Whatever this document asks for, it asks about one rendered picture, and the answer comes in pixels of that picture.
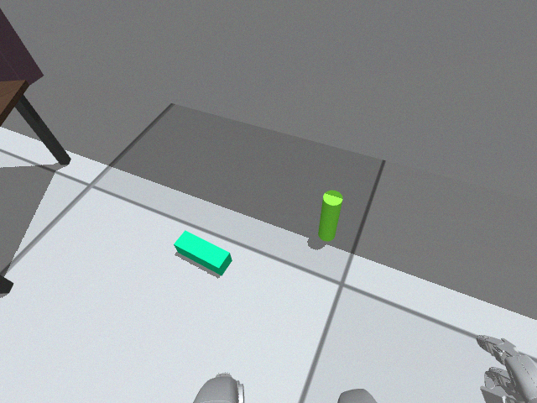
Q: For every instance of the sofa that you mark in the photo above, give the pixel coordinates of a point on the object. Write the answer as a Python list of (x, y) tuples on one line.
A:
[(16, 63)]

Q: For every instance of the coffee table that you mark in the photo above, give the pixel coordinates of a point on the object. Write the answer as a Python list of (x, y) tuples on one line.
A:
[(12, 95)]

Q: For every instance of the right robot hand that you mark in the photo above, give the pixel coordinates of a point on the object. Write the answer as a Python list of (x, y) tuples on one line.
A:
[(517, 384)]

